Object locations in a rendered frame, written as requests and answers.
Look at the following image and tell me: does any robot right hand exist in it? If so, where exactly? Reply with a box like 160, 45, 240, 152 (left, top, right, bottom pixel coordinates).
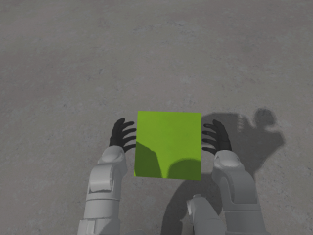
202, 119, 232, 156

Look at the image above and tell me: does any carton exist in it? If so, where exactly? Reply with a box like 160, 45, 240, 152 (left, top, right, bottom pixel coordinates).
134, 111, 201, 181

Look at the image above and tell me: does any robot right forearm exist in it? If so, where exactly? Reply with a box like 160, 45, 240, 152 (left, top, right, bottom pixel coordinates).
211, 150, 271, 235

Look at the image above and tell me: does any robot left hand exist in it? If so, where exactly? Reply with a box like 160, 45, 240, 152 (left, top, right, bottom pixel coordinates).
109, 117, 137, 153

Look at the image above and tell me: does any robot right thigh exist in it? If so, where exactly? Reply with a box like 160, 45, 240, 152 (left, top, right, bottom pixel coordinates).
187, 197, 227, 235

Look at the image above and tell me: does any right robot shin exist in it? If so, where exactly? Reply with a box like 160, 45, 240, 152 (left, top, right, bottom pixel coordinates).
193, 194, 201, 199

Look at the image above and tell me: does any robot left forearm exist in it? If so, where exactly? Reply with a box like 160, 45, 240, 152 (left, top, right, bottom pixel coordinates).
77, 145, 128, 235

